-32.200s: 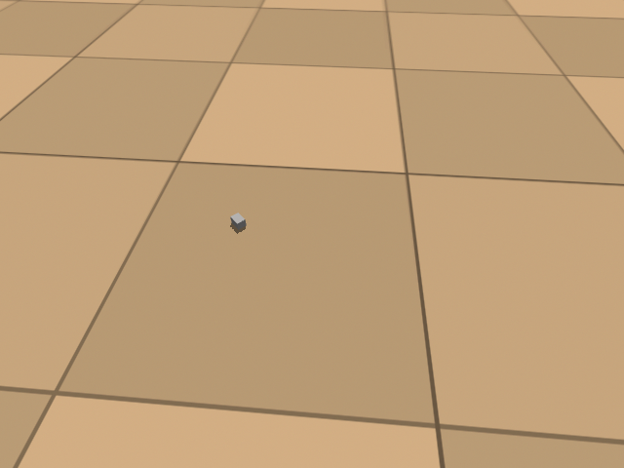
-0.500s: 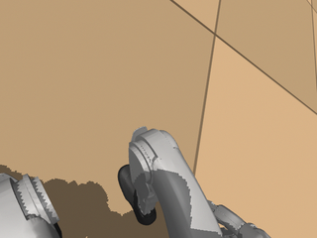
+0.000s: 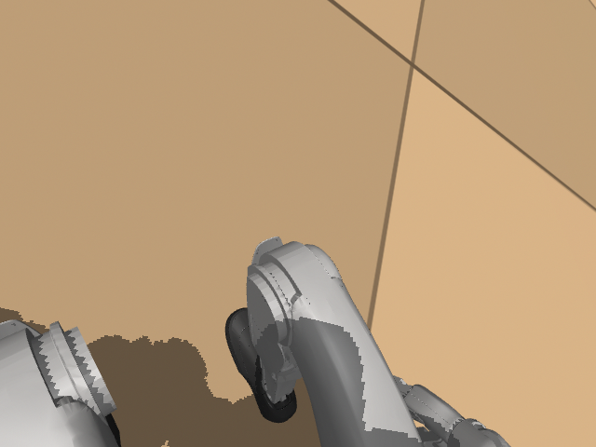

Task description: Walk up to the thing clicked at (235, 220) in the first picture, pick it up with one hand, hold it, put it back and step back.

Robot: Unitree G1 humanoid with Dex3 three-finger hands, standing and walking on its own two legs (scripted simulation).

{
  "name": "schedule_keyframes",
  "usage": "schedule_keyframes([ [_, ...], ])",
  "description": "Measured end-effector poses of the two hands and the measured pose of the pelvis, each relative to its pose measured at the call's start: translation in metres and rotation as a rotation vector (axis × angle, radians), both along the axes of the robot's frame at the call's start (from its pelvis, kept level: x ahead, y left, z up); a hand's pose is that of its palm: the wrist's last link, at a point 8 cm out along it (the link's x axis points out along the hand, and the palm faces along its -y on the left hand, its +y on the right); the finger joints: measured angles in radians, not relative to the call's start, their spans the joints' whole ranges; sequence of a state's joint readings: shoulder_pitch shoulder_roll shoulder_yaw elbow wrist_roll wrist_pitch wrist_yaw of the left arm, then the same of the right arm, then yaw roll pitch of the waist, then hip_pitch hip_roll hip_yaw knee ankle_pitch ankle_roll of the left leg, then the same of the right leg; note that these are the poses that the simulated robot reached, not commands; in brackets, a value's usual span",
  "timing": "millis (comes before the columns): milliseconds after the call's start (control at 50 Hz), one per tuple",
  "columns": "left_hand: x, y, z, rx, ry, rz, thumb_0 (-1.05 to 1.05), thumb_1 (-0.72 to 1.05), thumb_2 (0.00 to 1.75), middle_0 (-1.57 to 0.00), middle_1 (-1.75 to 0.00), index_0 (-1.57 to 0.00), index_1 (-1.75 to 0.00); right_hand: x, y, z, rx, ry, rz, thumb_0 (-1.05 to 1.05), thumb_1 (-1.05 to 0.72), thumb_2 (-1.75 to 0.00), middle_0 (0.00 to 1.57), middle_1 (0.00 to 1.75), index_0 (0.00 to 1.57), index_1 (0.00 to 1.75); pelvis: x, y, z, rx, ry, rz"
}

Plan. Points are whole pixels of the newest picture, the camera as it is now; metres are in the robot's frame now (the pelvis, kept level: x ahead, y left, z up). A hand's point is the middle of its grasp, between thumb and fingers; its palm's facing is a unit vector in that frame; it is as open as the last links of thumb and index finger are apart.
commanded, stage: settle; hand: left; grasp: from above
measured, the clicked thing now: out of the picture +0.44 +0.36 -0.28
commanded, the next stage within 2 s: lift in 1.06 s
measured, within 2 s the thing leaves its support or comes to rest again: leaves its support in 0.32 s
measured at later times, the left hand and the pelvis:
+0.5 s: hand out of the picture +0.43 +0.37 -0.22, palm faces -0.39 -0.16 -0.91, open 6.9 cm; pelvis +0.00 +0.00 +0.00, yaw +1 degrees
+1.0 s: hand out of the picture +0.42 +0.37 -0.13, palm faces -0.42 -0.13 -0.90, open 6.9 cm; pelvis +0.00 -0.01 +0.02, yaw +5 degrees
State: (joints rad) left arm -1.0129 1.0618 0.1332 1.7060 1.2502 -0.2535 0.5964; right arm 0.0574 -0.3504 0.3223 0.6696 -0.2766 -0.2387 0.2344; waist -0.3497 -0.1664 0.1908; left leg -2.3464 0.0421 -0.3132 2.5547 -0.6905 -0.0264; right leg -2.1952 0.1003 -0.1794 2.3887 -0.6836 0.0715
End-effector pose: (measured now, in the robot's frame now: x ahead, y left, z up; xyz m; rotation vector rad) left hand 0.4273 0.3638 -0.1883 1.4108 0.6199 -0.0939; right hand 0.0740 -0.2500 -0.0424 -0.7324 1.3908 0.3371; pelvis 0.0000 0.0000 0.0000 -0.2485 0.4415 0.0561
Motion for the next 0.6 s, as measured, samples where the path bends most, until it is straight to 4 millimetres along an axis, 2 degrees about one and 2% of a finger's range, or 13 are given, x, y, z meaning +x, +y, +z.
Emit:
schedule_keyframes([
  [300,0.006,0.0,0.004,0.009,-0.008,0.014,0.0,0.45,0.02,-1.02,-0.08,-1.08,-0.04,-0.002,0.0,0.003,-0.006,-0.009,-0.015,0.0,-0.91,-0.9,0.2,0.3,0.2,0.3,0.0,0.001,0.001,-0.002,0.008,0.001],
  [460,0.01,0.007,0.023,0.02,-0.026,0.025,0.0,0.43,0.01,-1.05,-0.05,-1.1,-0.01,0.003,0.0,0.001,0.007,-0.026,-0.048,0.0,-0.91,-0.9,0.2,0.3,0.2,0.3,0.002,0.0,0.003,0.0,0.032,0.006],
  [600,0.01,0.012,0.052,0.038,-0.039,0.009,0.0,0.42,0.01,-1.06,-0.03,-1.12,0.0,0.015,0.001,-0.006,0.041,-0.058,-0.083,0.01,-0.91,-0.9,0.2,0.3,0.2,0.3,0.002,0.0,0.008,0.011,0.057,0.019],
])
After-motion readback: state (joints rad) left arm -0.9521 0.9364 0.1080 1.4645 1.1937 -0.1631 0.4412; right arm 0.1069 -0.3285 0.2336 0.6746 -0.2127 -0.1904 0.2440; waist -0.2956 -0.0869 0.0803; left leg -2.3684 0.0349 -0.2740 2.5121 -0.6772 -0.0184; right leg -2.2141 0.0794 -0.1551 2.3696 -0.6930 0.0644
